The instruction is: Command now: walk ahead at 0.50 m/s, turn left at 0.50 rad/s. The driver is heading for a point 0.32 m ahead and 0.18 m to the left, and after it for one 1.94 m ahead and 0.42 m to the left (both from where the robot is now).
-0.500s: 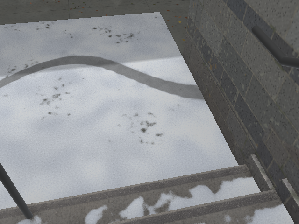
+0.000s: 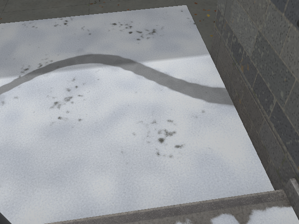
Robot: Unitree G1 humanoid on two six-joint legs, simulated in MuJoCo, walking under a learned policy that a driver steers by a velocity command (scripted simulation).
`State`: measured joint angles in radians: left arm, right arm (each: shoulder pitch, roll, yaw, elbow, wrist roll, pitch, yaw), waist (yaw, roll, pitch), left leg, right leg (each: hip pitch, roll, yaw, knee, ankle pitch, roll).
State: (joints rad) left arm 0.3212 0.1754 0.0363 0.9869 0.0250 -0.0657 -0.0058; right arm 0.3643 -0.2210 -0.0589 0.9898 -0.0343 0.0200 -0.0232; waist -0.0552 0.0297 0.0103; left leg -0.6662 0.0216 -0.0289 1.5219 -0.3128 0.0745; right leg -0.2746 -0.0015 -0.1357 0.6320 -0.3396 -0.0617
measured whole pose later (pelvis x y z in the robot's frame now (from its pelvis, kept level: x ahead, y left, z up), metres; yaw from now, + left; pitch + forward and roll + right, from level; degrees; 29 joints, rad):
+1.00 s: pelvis +0.52 +0.08 -0.30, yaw +27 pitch +0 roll +4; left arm 0.18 0.23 0.06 0.84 0.02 -0.06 -0.03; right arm 0.46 -0.23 -0.04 0.95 -0.03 -0.04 -0.05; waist -0.07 -0.04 -0.04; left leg -0.29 -0.16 -0.08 1.48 -0.86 0.12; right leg -0.28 -0.04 0.03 0.41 -0.01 -0.03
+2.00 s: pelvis +1.08 +0.35 -0.50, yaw +18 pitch +1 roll +2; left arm 0.02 0.20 0.03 0.88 0.03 -0.05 -0.04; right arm 0.45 -0.20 -0.03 1.05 -0.02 -0.09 -0.02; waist -0.04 0.00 0.06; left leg 0.05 -0.03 0.20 0.42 -0.45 0.04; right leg -0.51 0.02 -0.09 0.63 -0.13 -0.15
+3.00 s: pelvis +1.58 +0.42 -0.48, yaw -11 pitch +2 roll +2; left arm 0.04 0.23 0.01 0.74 0.04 -0.03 -0.06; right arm 0.46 -0.23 -0.03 0.94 -0.02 -0.08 0.01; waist -0.08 -0.03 0.03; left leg 0.04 -0.01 0.14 0.24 -0.30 0.00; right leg -0.53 -0.04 -0.04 0.61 -0.14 -0.06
